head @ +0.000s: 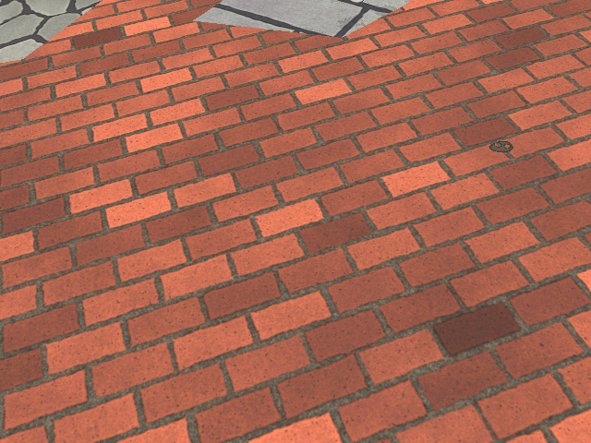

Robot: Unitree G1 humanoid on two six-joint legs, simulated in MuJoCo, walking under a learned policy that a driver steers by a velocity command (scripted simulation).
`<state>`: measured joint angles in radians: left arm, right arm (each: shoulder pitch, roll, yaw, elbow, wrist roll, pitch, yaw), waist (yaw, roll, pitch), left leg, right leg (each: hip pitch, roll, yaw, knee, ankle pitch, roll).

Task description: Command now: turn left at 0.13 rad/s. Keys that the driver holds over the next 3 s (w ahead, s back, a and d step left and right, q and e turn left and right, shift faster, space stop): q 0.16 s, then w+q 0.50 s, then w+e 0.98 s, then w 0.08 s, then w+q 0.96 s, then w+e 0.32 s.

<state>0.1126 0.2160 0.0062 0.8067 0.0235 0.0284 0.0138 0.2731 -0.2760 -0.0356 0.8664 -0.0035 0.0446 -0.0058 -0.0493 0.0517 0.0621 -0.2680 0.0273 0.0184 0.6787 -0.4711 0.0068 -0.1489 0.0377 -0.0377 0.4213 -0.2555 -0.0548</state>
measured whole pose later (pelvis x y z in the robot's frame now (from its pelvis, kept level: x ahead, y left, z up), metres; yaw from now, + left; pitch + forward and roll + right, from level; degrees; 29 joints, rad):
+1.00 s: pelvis +0.28 +0.13 -0.02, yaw +20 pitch +0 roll -1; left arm 0.18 0.28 0.04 0.83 0.02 -0.04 -0.03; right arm 0.33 -0.26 -0.02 0.91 -0.03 -0.07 0.00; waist -0.01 0.02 0.07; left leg -0.17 -0.07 -0.03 1.15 -0.36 0.07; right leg -0.41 0.10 -0.08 0.56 -0.16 -0.11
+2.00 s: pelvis +0.79 +0.23 -0.01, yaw -2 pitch +2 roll +1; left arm 0.03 0.22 0.01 0.74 0.05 -0.06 -0.02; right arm 0.46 -0.22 -0.03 0.95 0.00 -0.05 0.01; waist -0.08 0.00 0.05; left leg -0.18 0.02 0.04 0.90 -0.46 0.05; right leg -0.41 0.00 -0.08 0.57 -0.18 -0.08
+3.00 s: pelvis +1.30 +0.33 -0.02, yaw +19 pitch +1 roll +1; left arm 0.09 0.24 0.03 0.76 0.02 -0.03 -0.04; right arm 0.41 -0.26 -0.04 0.92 -0.03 -0.07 -0.01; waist -0.05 -0.01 0.04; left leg 0.15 -0.10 -0.02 0.21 -0.38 0.09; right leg -0.52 -0.01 -0.07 0.57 -0.12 -0.09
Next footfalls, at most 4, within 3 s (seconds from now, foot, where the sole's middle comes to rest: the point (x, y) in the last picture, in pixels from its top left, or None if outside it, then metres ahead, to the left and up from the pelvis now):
0.44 left None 0.01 0.13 -0.78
0.90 right None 0.41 0.12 -0.78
1.42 left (163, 383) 0.65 0.36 -0.78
1.94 right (258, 291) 0.89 0.13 -0.78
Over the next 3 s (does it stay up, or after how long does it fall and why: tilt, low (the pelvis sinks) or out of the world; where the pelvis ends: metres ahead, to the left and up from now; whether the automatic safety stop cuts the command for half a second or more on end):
stays up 1.30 0.33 -0.02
